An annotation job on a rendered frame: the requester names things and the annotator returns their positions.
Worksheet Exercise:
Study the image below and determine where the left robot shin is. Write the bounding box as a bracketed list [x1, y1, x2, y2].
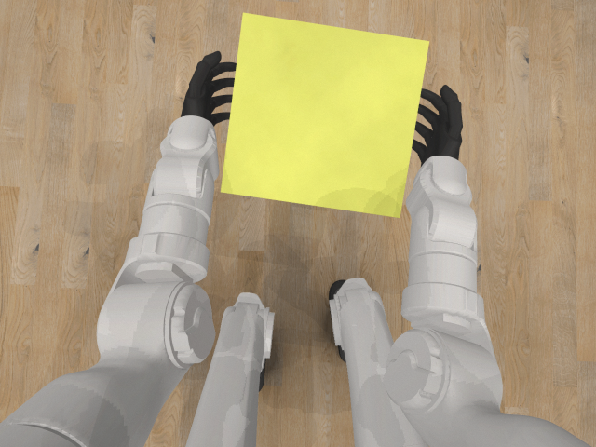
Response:
[220, 292, 265, 371]

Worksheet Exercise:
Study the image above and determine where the carton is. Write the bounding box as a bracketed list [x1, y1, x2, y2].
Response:
[221, 13, 429, 218]

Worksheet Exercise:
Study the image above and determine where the robot right upper arm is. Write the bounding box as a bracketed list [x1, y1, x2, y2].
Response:
[383, 327, 591, 447]

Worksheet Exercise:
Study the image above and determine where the robot left upper arm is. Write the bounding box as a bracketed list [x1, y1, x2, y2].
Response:
[0, 280, 216, 447]

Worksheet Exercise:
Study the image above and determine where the robot left hand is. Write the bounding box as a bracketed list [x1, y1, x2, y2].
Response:
[181, 51, 237, 126]

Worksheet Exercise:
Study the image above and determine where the robot right hand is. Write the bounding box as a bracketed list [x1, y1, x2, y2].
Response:
[412, 85, 463, 167]

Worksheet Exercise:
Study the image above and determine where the robot left forearm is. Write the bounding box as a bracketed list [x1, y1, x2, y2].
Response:
[97, 115, 220, 351]

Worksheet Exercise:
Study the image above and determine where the robot right forearm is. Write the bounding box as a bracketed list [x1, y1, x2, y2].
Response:
[401, 156, 497, 363]

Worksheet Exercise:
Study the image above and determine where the left robot thigh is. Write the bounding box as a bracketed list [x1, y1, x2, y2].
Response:
[185, 302, 275, 447]

